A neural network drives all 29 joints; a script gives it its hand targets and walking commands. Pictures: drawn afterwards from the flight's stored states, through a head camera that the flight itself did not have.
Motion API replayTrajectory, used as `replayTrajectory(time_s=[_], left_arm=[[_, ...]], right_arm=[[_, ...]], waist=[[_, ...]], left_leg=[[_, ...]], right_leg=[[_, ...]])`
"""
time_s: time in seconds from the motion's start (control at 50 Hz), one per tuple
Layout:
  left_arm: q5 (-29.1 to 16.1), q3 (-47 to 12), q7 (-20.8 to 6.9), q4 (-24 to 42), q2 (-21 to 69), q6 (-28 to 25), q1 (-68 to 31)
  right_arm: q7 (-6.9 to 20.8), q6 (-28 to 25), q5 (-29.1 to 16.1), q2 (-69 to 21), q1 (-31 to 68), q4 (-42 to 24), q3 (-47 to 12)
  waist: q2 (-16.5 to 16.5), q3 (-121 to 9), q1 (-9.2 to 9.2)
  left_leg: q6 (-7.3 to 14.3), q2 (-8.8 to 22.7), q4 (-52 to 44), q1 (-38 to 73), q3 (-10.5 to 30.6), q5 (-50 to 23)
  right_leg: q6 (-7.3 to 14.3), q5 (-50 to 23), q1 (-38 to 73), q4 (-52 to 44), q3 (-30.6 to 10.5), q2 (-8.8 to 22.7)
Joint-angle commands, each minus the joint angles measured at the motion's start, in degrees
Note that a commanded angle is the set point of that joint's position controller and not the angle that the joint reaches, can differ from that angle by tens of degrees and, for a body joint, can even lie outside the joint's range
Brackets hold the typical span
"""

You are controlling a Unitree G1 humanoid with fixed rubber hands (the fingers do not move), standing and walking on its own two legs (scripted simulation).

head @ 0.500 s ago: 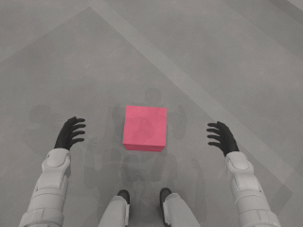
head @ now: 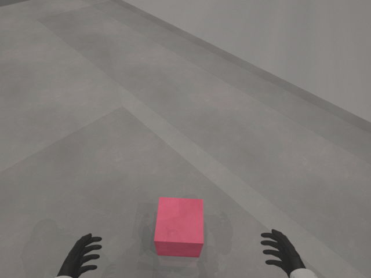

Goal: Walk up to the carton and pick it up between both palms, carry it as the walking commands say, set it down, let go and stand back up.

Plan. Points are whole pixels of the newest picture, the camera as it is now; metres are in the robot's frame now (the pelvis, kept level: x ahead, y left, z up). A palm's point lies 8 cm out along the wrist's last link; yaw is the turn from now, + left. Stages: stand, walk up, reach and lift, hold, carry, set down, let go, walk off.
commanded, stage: let go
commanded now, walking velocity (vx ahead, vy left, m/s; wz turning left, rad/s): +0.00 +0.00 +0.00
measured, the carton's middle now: (179, 228) +0.44 +0.00 -0.65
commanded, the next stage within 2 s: stand in 0.32 s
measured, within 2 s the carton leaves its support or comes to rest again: neither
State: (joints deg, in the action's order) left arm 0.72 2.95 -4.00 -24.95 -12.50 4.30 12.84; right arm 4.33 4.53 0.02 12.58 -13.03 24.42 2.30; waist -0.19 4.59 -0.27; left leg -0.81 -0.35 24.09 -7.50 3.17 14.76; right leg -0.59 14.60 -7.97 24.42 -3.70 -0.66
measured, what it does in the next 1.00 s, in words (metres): shifts its weight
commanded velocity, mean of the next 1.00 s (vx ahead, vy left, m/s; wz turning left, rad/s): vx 0.00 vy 0.00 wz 0.00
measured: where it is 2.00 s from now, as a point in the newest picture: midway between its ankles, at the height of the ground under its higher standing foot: outside the picture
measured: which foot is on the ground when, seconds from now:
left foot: down 0.00-1.00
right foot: down 0.00-1.00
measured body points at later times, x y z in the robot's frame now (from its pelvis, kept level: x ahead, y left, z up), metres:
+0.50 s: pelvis +0.02 +0.00 -0.01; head +0.02 -0.01 +0.44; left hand +0.14 +0.26 -0.10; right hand +0.15 -0.27 -0.11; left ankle -0.02 +0.13 -0.74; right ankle -0.01 -0.13 -0.74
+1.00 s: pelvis +0.06 -0.01 -0.02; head +0.05 -0.01 +0.43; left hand +0.12 +0.26 -0.14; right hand +0.09 -0.28 -0.15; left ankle -0.02 +0.13 -0.74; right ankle -0.01 -0.13 -0.74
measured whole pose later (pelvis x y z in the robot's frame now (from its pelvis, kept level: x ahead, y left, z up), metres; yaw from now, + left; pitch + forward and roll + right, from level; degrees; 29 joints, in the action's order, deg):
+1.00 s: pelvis +0.06 -0.01 -0.02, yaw -2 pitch +3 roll +0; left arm 0.5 0.5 1.8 -47.1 -14.5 -0.9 20.7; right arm -2.2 -0.8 0.7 15.7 -20.7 48.8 -0.4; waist 0.5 -4.7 -0.3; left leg -1.6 1.3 32.6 -11.4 0.8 24.0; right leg 0.2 23.6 -13.0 33.8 -4.0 -1.7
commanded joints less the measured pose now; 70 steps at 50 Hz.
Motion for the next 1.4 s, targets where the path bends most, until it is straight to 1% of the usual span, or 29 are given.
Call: replayTrajectory(time_s=[0.0, 0.12, 0.22, 0.3, 0.32, 0.34, 0.36, 0.38, 0.42, 0.46, 0.5, 0.54, 0.74, 0.8, 0.88, 1.06, 1.38], left_arm=[[0.3, 1.2, -0.3, 6.0, -4.9, 0.9, -2.0], [0.4, 1.3, -0.3, 6.7, -5.2, 2.5, -1.9], [0.2, 1.3, 0.4, 6.4, -5.4, 2.7, -1.4], [0.0, 1.2, 1.1, 6.0, -5.5, 2.9, -1.1], [2.0, 1.7, 3.7, -3.9, -9.0, -1.9, 3.6], [2.3, 2.0, 4.8, -4.2, -10.5, -4.0, 4.2], [2.2, 1.7, 4.9, -5.3, -9.6, -5.5, 3.5], [1.9, 1.3, 4.8, -6.2, -8.5, -6.7, 3.2], [1.2, 0.9, 4.3, -8.1, -7.7, -8.4, 2.6], [1.0, 0.9, 4.2, -9.6, -8.1, -9.2, 2.6], [0.8, 0.8, 4.4, -11.1, -8.7, -9.3, 4.1], [0.6, 0.6, 4.6, -12.5, -9.0, -9.0, 5.9], [-0.1, -0.2, 5.5, -16.0, -9.6, -7.1, 10.2], [-0.2, -0.4, 5.7, -17.1, -9.4, -6.7, 10.6], [-0.3, -0.6, 5.9, -18.6, -9.2, -6.0, 10.8], [-0.2, -1.3, 6.1, -23.4, -8.1, -5.1, 11.6], [-0.2, -3.2, 6.4, -32.6, -5.2, -4.4, 13.1]], right_arm=[[0.5, 0.8, 0.4, 5.2, 2.3, -5.5, 1.4], [0.1, 2.8, 1.2, 5.4, 2.2, -6.0, 2.1], [-0.9, 3.9, 1.3, 5.4, 2.1, -6.3, 2.2], [-1.5, 4.6, 1.0, 5.3, 2.2, -6.1, 2.0], [-4.0, -1.5, 3.0, 9.6, -1.4, 3.5, 2.2], [-5.2, -4.0, 3.8, 9.9, -3.0, 4.0, 2.4], [-5.4, -5.6, 3.6, 9.4, -2.2, 5.1, 2.1], [-5.5, -6.9, 3.2, 8.8, -1.4, 5.9, 1.8], [-5.1, -8.5, 2.6, 8.1, -0.9, 7.7, 1.3], [-5.0, -9.4, 2.2, 8.5, -1.3, 9.3, 1.3], [-5.2, -9.5, 1.9, 9.3, -2.8, 11.1, 1.2], [-5.3, -9.2, 1.6, 9.8, -4.4, 12.8, 0.9], [-6.2, -7.3, 0.8, 10.3, -8.8, 17.5, -0.2], [-6.4, -6.9, 0.7, 10.2, -9.6, 18.9, -0.5], [-6.6, -6.2, 0.6, 10.0, -10.3, 20.7, -0.9], [-6.9, -5.1, 0.8, 9.0, -11.5, 26.1, -1.8], [-7.0, -4.4, 0.8, 6.2, -13.1, 35.2, -3.6]], waist=[[0.7, -1.2, 0.0], [0.0, -1.2, 0.03], [-0.1, -2.3, 0.21], [0.3, -3.0, 0.39], [4.0, -1.9, 0.23], [3.8, 1.1, -0.11], [3.6, 1.3, 0.3], [2.6, -0.1, 0.52], [0.0, -6.4, 0.26], [-0.5, -9.8, -0.18], [-0.2, -10.9, -0.21], [-0.2, -10.8, -0.12], [0.1, -8.7, 0.03], [0.2, -8.4, 0.0], [0.2, -7.6, -0.05], [0.0, -4.5, -0.01], [0.0, -0.6, -0.09]], left_leg=[[-0.4, -2.4, -4.3, 1.9, -3.3, -6.8], [0.0, -2.6, -3.2, 3.0, -2.9, -9.3], [0.0, -2.7, -2.2, 3.1, -2.8, -12.8], [-0.2, -2.7, -1.4, 2.8, -2.8, -14.3], [-2.2, 4.5, -2.7, -3.5, -1.2, 6.5], [-2.1, 5.4, -4.2, -6.5, 2.0, 12.1], [-1.7, 5.7, -4.2, -8.7, 3.3, 13.5], [-1.4, 5.9, -3.4, -8.8, 3.9, 11.7], [-0.9, 5.8, -0.4, -5.4, 3.7, 3.1], [-0.7, 6.1, 1.7, -3.4, 3.7, -4.8], [-0.7, 6.2, 3.2, -3.0, 3.4, -10.0], [-0.7, 6.1, 4.2, -3.3, 2.9, -12.7], [-0.4, 5.2, 7.0, -4.0, 0.6, -19.4], [-0.3, 5.1, 7.3, -3.7, 0.0, -20.4], [-0.1, 5.0, 7.1, -3.4, -0.5, -19.7], [0.3, 5.2, 4.8, -2.5, -0.8, -15.5], [0.6, 5.3, 1.5, -0.8, -1.0, -12.1]], right_leg=[[-0.3, -7.3, 1.3, -4.0, 4.0, -2.4], [-0.3, -9.5, 2.8, -3.1, 3.9, -2.7], [-0.5, -12.3, 3.8, -2.0, 3.8, -3.2], [-0.7, -13.3, 3.8, -1.4, 3.7, -3.4], [-2.4, 3.6, -5.4, -3.0, 0.5, 4.5], [-2.4, 7.9, -7.5, -3.0, -1.0, 4.3], [-2.2, 7.4, -8.6, -2.3, -1.7, 4.3], [-1.7, 5.4, -8.6, -1.8, -2.6, 4.7], [-0.9, -0.6, -7.5, -0.7, -3.8, 5.2], [-0.3, -8.2, -7.0, 0.9, -4.4, 5.5], [-0.1, -13.4, -6.5, 2.6, -4.3, 5.5], [0.0, -16.0, -6.5, 3.6, -4.1, 5.2], [1.0, -24.2, -6.3, 6.8, -3.3, 4.5], [1.3, -25.3, -5.9, 7.1, -3.2, 4.3], [1.5, -25.0, -5.6, 6.9, -3.1, 4.1], [1.9, -20.7, -5.1, 4.9, -3.4, 4.0], [1.9, -15.8, -4.6, 1.7, -3.4, 4.1]])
